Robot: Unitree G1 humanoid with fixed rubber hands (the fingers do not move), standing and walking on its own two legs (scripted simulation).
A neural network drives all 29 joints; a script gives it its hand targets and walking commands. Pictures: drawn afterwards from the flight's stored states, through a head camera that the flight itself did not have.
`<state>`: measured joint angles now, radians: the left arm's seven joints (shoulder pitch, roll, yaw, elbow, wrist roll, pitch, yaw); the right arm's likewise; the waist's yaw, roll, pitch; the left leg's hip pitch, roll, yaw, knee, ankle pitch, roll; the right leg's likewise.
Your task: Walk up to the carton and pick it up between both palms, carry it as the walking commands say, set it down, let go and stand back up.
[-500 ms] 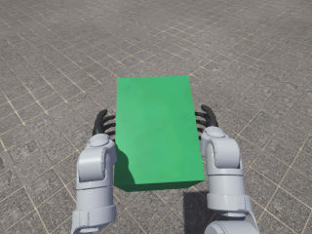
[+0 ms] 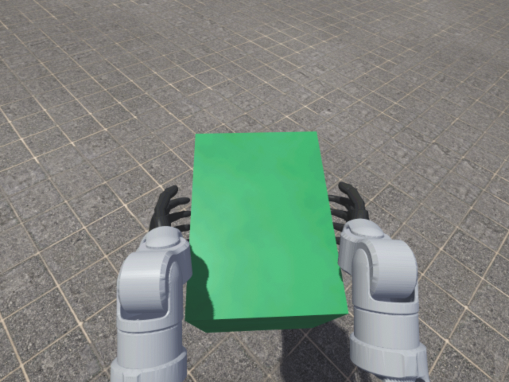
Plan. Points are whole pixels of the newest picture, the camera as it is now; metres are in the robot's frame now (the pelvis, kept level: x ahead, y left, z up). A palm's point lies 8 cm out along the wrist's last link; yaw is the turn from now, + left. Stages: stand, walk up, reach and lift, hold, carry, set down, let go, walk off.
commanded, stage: carry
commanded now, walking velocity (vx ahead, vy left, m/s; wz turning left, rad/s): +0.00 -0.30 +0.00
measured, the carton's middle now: (258, 237) +0.35 +0.01 +0.03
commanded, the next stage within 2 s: none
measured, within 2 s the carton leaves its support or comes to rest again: neither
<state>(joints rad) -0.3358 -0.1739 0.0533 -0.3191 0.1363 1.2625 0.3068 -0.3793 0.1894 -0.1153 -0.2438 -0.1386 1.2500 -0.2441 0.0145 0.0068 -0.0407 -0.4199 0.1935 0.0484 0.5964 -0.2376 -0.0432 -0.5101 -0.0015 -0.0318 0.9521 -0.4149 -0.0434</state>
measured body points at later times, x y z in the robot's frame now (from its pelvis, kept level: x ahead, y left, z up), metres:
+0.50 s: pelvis -0.04 -0.19 -0.01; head -0.03 -0.19 +0.44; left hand +0.27 -0.05 +0.09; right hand +0.27 -0.32 +0.08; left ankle -0.05 -0.11 -0.71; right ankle +0.02 -0.22 -0.74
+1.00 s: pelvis -0.06 -0.39 -0.01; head -0.04 -0.43 +0.44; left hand +0.24 -0.27 +0.08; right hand +0.24 -0.54 +0.06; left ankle -0.08 -0.20 -0.68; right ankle -0.01 -0.50 -0.74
